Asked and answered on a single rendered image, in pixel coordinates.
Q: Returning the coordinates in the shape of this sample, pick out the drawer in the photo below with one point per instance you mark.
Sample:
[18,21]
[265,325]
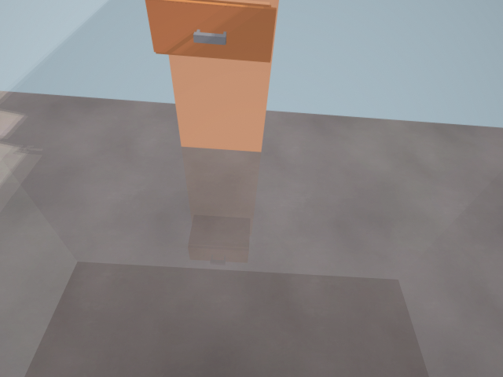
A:
[249,28]

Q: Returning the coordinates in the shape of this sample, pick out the handle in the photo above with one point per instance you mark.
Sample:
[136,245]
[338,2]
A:
[209,38]

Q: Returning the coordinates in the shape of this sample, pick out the cabinet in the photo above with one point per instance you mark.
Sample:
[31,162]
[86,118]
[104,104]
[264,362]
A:
[221,103]

